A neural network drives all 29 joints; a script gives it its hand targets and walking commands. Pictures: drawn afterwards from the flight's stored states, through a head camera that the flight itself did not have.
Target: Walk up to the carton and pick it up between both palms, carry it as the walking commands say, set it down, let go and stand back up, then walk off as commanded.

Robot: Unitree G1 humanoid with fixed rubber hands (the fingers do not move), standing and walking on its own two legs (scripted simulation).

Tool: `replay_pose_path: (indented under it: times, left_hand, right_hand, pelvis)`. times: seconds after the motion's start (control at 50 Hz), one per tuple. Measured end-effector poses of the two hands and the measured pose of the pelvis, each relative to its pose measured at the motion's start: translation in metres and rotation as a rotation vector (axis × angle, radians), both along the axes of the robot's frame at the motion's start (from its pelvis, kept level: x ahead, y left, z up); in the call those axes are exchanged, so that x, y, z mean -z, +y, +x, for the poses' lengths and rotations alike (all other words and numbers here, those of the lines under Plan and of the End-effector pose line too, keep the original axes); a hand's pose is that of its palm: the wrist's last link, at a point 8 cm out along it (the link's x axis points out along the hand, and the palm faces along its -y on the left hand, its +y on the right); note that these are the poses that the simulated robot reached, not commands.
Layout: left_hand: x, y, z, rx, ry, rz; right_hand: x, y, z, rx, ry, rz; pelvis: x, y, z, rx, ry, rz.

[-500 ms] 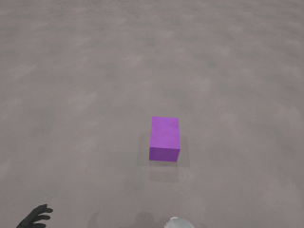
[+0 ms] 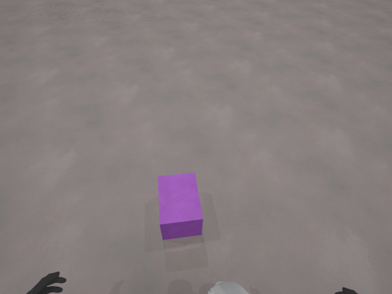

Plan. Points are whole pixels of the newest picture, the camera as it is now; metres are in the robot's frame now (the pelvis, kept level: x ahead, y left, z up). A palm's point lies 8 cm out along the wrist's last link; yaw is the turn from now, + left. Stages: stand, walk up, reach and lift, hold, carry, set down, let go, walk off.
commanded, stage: walk up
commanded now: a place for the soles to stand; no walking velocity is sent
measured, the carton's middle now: (179, 205) +0.70 +0.07 -0.66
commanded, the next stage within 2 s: none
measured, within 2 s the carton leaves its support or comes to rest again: neither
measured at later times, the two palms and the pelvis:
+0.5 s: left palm (59, 254) +0.22 +0.28 -0.03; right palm (338, 217) +0.31 -0.35 -0.05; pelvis +0.15 -0.06 +0.01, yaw -1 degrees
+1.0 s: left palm (62, 229) +0.28 +0.30 -0.04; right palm (337, 214) +0.32 -0.35 -0.06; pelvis +0.18 -0.05 +0.00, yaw +4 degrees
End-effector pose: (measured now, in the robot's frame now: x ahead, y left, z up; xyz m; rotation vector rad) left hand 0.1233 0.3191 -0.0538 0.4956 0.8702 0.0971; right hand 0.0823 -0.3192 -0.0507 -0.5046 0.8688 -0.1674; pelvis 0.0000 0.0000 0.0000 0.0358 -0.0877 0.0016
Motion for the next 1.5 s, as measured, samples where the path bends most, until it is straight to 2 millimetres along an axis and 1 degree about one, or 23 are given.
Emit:
replay_pose_path:
  times: [0.06, 0.1, 0.16, 0.2, 0.24, 0.28, 0.34, 0.4, 0.48, 0.54, 0.6, 0.66, 0.72, 0.78, 0.84, 0.92, 0.96, 1.0, 1.04, 1.14, 1.18, 1.36, 1.5]
  left_hand:
    - [-0.004, -0.029, 0.045, 0.069, -0.022, -0.035]
    - [-0.006, -0.048, 0.073, 0.109, -0.036, -0.042]
    - [-0.004, -0.067, 0.107, 0.140, -0.073, -0.014]
    - [-0.003, -0.073, 0.119, 0.127, -0.094, 0.016]
    - [-0.006, -0.074, 0.120, 0.092, -0.090, 0.042]
    - [-0.013, -0.071, 0.115, 0.053, -0.068, 0.068]
    - [-0.026, -0.061, 0.105, -0.009, -0.034, 0.108]
    - [-0.034, -0.048, 0.098, -0.063, 0.001, 0.143]
    - [-0.028, -0.037, 0.098, -0.096, 0.057, 0.143]
    - [-0.011, -0.032, 0.107, -0.100, 0.084, 0.116]
    - [0.012, -0.035, 0.122, -0.098, 0.094, 0.082]
    - [0.023, -0.055, 0.136, -0.083, 0.088, 0.034]
    - [0.027, -0.075, 0.146, -0.063, 0.066, -0.004]
    - [0.023, -0.084, 0.148, -0.056, 0.042, -0.002]
    - [0.008, -0.075, 0.152, -0.069, 0.020, 0.030]
    - [-0.011, -0.046, 0.155, -0.097, 0.006, 0.091]
    - [-0.016, -0.030, 0.157, -0.116, -0.003, 0.111]
    - [-0.013, -0.018, 0.157, -0.131, -0.008, 0.116]
    - [-0.008, -0.017, 0.154, -0.149, 0.005, 0.100]
    - [0.000, -0.039, 0.144, -0.143, 0.014, 0.032]
    - [0.000, -0.042, 0.141, -0.139, 0.018, 0.020]
    - [-0.008, -0.029, 0.155, -0.162, -0.040, -0.019]
    - [-0.007, -0.015, 0.155, -0.190, -0.028, -0.019]
  right_hand:
    - [-0.010, -0.027, -0.009, 0.058, 0.043, -0.028]
    - [-0.011, -0.046, -0.008, 0.080, 0.064, -0.038]
    - [0.003, -0.072, 0.008, 0.086, 0.083, -0.038]
    - [0.015, -0.079, 0.026, 0.088, 0.093, -0.015]
    - [0.020, -0.077, 0.055, 0.080, 0.076, 0.024]
    - [0.018, -0.070, 0.089, 0.047, 0.035, 0.061]
    - [0.012, -0.056, 0.140, -0.023, -0.017, 0.104]
    - [0.005, -0.045, 0.182, -0.078, -0.038, 0.124]
    - [0.003, -0.033, 0.223, -0.116, -0.044, 0.122]
    - [0.008, -0.027, 0.239, -0.120, -0.035, 0.100]
    - [0.016, -0.028, 0.240, -0.095, -0.021, 0.079]
    - [0.014, -0.031, 0.235, -0.047, -0.021, 0.084]
    - [0.010, -0.039, 0.237, -0.025, -0.046, 0.085]
    - [0.008, -0.047, 0.241, -0.020, -0.062, 0.085]
    - [0.004, -0.050, 0.242, -0.018, -0.037, 0.073]
    - [0.002, -0.047, 0.240, -0.043, 0.005, 0.048]
    - [0.004, -0.041, 0.240, -0.063, 0.023, 0.047]
    - [0.010, -0.034, 0.240, -0.074, 0.030, 0.046]
    - [0.013, -0.025, 0.242, -0.079, 0.026, 0.064]
    - [0.009, -0.008, 0.259, -0.086, -0.032, 0.124]
    - [0.004, -0.003, 0.266, -0.096, -0.058, 0.130]
    - [-0.018, 0.009, 0.289, -0.153, -0.087, 0.106]
    - [-0.028, 0.014, 0.304, -0.168, -0.096, 0.087]
  pelvis:
    - [-0.006, -0.015, 0.019, 0.024, 0.001, -0.006]
    - [-0.006, -0.026, 0.033, 0.039, 0.002, -0.011]
    - [0.007, -0.046, 0.055, 0.047, 0.000, -0.021]
    - [0.013, -0.055, 0.067, 0.041, -0.011, -0.025]
    - [0.011, -0.060, 0.080, 0.036, -0.012, -0.028]
    - [0.005, -0.062, 0.092, 0.037, -0.013, -0.027]
    - [-0.005, -0.063, 0.111, 0.033, -0.007, -0.021]
    - [-0.011, -0.063, 0.129, 0.029, 0.001, -0.010]
    - [-0.011, -0.061, 0.147, 0.020, 0.006, -0.003]
    - [-0.002, -0.055, 0.159, 0.009, 0.011, -0.010]
    - [0.007, -0.053, 0.161, -0.009, -0.004, -0.006]
    - [0.007, -0.057, 0.162, -0.004, -0.015, -0.010]
    - [0.008, -0.063, 0.165, 0.009, -0.010, -0.011]
    - [0.008, -0.066, 0.170, 0.003, -0.015, -0.025]
    - [0.000, -0.062, 0.175, 0.001, 0.000, -0.022]
    - [-0.007, -0.055, 0.177, -0.032, 0.016, -0.008]
    - [-0.005, -0.051, 0.177, -0.057, 0.021, -0.008]
    - [0.000, -0.047, 0.175, -0.073, 0.019, -0.001]
    - [0.001, -0.046, 0.173, -0.069, 0.012, 0.004]
    - [-0.003, -0.046, 0.176, -0.084, 0.005, -0.026]
    - [-0.004, -0.043, 0.178, -0.083, 0.009, -0.024]
    - [-0.014, -0.035, 0.183, -0.100, 0.025, -0.042]
    - [-0.017, -0.029, 0.189, -0.111, 0.033, -0.049]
